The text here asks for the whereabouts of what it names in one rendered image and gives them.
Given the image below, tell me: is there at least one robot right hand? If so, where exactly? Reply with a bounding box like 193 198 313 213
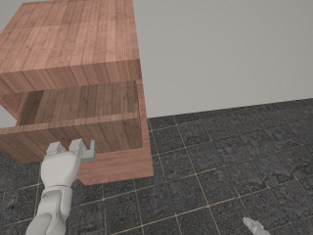
243 217 271 235

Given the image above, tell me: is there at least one drawer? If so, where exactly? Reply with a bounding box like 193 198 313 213
0 80 143 164

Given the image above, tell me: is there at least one robot left hand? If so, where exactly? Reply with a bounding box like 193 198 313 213
40 138 87 189

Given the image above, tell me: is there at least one left robot forearm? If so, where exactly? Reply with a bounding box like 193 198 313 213
25 185 72 235

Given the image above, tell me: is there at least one cabinet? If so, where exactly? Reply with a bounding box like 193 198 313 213
0 0 154 186

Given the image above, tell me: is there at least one handle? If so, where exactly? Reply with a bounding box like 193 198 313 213
43 139 97 163

